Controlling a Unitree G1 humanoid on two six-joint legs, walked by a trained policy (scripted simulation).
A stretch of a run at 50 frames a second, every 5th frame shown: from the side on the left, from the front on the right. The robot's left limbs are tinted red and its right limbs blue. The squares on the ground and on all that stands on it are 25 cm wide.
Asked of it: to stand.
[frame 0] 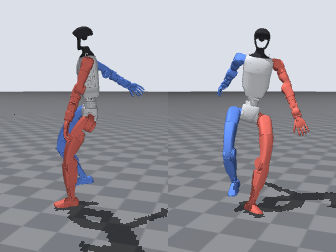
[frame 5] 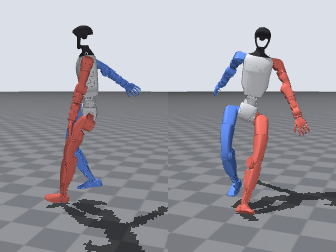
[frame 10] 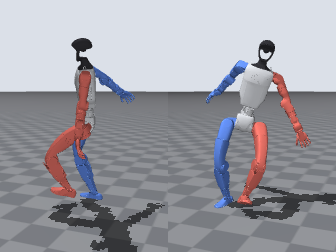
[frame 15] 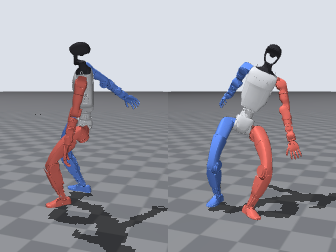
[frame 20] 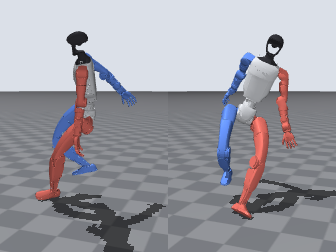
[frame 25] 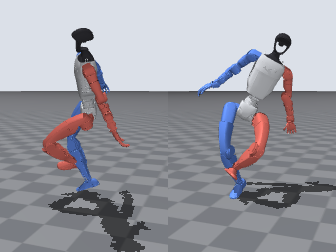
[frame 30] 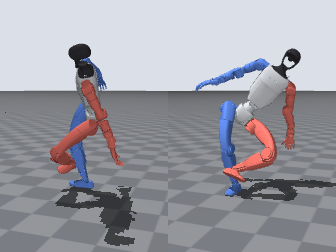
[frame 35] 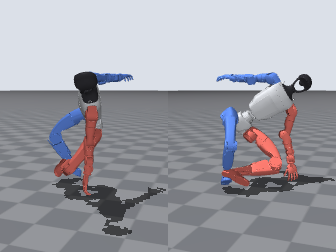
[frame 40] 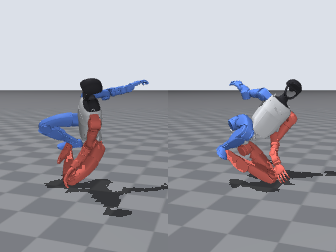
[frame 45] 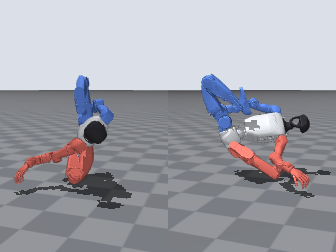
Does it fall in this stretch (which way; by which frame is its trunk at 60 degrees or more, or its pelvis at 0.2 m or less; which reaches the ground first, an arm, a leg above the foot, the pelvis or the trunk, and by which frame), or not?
yes: goes over to its left; its trunk at 60 degrees or more by frame 35; the left arm reaches the ground first, by frame 40
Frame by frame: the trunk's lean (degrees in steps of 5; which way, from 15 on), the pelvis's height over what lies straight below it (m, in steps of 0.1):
0: 10, 0.8
5: 10, 0.8
10: 20 to its left, 0.7
15: 25 to its left, 0.7
20: 25 to its left, 0.7
25: 30 to its left, 0.7
30: 40 to its left, 0.6
35: 60 to its left, 0.5
40: 40 to its left, 0.3
45: 85 to its left, 0.3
